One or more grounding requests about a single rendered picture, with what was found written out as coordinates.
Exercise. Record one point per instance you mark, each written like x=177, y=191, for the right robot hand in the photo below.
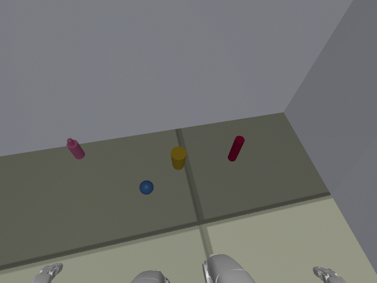
x=327, y=275

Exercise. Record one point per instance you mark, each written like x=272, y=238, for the left robot hand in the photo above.
x=48, y=273

